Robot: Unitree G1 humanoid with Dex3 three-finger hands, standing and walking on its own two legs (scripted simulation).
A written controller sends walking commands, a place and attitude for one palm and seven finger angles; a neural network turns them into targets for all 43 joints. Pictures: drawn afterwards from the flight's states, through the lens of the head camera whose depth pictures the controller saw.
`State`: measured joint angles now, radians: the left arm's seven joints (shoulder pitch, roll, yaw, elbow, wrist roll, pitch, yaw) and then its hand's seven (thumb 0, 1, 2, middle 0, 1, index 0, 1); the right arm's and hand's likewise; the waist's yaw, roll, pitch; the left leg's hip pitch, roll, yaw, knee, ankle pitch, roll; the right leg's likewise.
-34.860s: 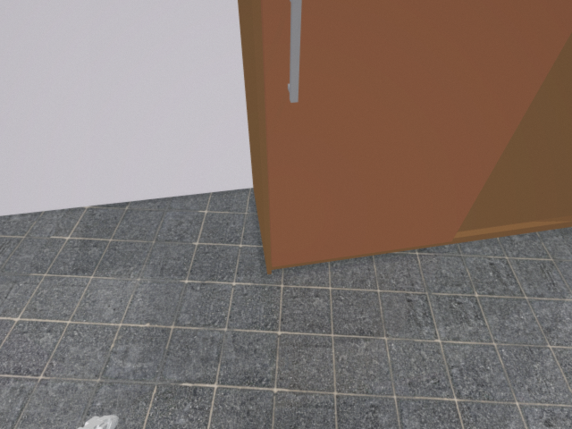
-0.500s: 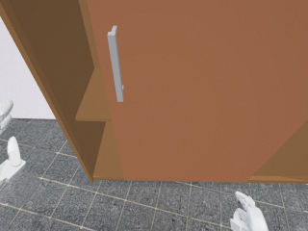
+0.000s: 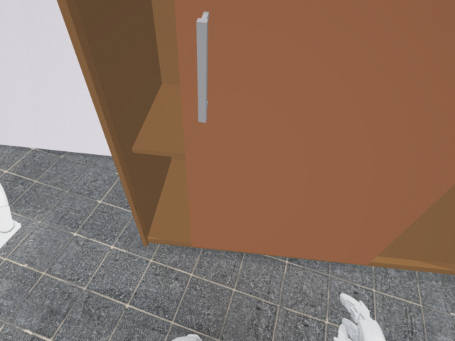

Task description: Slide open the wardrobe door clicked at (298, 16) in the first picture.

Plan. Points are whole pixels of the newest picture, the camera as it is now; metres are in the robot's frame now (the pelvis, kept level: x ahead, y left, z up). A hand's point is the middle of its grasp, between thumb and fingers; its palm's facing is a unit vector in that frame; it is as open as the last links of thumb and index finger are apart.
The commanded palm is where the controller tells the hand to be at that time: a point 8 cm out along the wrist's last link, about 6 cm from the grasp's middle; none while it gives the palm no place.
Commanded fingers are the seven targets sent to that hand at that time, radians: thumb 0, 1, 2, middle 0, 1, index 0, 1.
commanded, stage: step back with the hand held close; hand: left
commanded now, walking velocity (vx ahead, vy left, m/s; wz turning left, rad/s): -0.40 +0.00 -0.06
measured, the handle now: (203, 72) +0.59 +0.11 +0.18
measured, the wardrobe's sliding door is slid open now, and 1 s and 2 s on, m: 0.21 0.21 0.21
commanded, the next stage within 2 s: stop stepping back and stand still in 0.56 s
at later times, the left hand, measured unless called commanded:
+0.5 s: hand out of the picture +0.14 +0.31 +0.19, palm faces +0.42 -0.79 -0.44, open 7.5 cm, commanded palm +0.06 +0.33 +0.20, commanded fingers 0.00 0.90 0.90 -0.20 -0.30 -0.20 -0.30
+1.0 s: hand out of the picture +0.03 +0.30 +0.20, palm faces +0.16 -0.89 -0.44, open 7.5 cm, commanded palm -0.02 +0.37 +0.20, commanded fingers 0.00 0.90 0.90 -0.20 -0.30 -0.20 -0.30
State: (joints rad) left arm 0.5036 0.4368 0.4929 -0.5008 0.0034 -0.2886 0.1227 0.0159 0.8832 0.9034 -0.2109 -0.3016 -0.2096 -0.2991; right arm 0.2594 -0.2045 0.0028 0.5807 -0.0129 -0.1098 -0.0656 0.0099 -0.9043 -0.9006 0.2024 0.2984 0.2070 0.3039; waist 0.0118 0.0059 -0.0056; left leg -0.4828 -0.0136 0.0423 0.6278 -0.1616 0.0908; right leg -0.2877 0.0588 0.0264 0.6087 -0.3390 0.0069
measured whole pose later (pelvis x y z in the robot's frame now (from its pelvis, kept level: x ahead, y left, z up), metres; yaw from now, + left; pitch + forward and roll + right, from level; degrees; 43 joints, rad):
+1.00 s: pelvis -0.20 +0.09 +0.03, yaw -7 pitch -1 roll -4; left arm 0.62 0.47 0.41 -0.65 -0.05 -0.15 0.10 0.02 0.89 0.90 -0.21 -0.30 -0.20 -0.30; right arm 0.31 -0.14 0.01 0.58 -0.02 -0.11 0.01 0.01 -0.90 -0.90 0.20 0.30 0.21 0.30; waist -0.07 -0.05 0.01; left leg -0.33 0.03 0.03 0.31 -0.23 -0.05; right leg -0.37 0.13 -0.12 0.86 -0.43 -0.03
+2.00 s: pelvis -0.24 +0.13 +0.00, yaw +2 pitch +1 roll +1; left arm 0.26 0.14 0.01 0.78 0.00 0.01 0.02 -0.04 0.99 0.90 -0.21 -0.30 -0.20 -0.30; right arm 0.23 -0.22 0.01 0.87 -0.03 0.04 0.00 0.01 -0.91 -0.90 0.20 0.30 0.20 0.30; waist -0.04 -0.01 0.07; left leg -0.38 0.02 0.07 0.70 -0.39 0.00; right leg -0.33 -0.01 -0.05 0.70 -0.39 -0.04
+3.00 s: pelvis -0.26 +0.18 +0.02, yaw -1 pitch -1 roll +0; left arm 0.23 0.18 0.00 1.16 0.02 0.00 0.02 0.01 0.90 0.90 -0.20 -0.30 -0.20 -0.30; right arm 0.23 -0.18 0.00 1.14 -0.02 0.00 -0.02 0.00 -0.91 -0.90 0.20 0.30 0.20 0.30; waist -0.01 0.00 0.05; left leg -0.16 -0.04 0.08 0.38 -0.20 0.07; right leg -0.18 -0.03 0.01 0.39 -0.18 0.03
